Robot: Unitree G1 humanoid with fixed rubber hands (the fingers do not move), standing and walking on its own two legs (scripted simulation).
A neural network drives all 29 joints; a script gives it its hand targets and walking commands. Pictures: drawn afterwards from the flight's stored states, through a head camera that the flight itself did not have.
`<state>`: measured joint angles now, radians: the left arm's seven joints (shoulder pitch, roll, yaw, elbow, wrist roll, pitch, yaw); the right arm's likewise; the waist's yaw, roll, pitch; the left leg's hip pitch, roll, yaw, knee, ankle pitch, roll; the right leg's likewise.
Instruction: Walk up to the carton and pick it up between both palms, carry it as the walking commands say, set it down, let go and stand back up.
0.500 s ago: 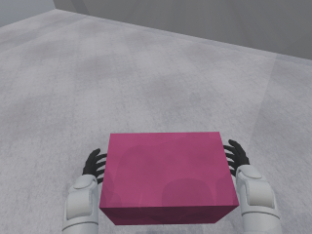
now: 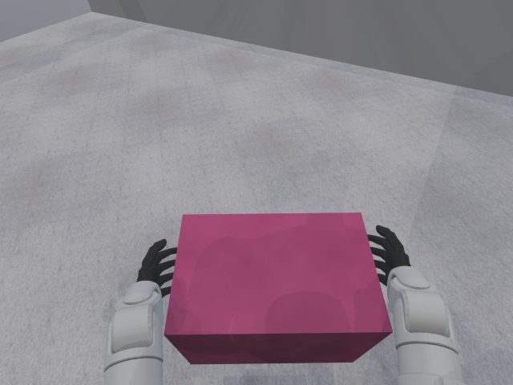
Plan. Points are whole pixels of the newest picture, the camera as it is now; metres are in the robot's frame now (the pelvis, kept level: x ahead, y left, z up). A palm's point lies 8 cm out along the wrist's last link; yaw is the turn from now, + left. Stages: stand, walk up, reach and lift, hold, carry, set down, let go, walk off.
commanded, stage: hold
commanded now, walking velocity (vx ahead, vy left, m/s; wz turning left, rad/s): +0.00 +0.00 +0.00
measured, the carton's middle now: (271, 292) +0.29 -0.01 -0.04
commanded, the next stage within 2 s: carry in 0.78 s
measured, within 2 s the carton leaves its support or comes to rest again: neither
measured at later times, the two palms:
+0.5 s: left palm (152, 287) +0.27 +0.18 +0.03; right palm (399, 273) +0.27 -0.20 +0.04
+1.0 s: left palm (131, 280) +0.28 +0.21 +0.04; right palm (373, 244) +0.31 -0.17 +0.06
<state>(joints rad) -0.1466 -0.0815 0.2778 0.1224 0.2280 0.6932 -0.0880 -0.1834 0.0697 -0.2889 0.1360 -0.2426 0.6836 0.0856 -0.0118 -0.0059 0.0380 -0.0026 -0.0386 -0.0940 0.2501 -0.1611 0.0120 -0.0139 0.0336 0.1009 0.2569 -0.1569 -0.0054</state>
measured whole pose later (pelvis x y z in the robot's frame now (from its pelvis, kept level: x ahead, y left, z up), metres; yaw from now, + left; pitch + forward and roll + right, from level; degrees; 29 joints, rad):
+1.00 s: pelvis +0.03 +0.01 -0.02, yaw +5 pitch +2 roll +0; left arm -0.10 -0.09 0.23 -0.06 0.16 0.84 -0.03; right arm -0.16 0.02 -0.25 0.00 -0.15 0.82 0.07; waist -0.02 -0.04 -0.16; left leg -0.28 -0.01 0.03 0.60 -0.33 0.02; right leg -0.25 -0.02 0.00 0.59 -0.38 0.01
